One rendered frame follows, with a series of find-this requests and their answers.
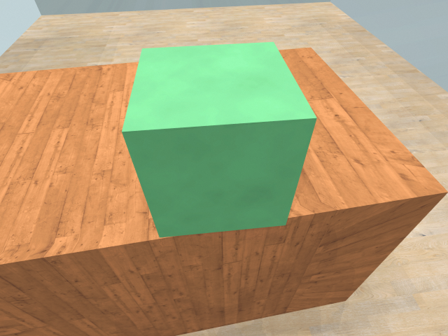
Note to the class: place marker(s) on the pedestal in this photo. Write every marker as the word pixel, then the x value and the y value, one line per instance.
pixel 80 254

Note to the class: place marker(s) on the carton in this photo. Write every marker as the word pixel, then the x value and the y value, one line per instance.
pixel 218 135

